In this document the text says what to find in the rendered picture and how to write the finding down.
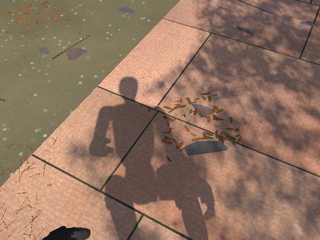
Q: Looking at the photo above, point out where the left robot hand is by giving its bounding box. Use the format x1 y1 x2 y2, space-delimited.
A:
42 226 91 240

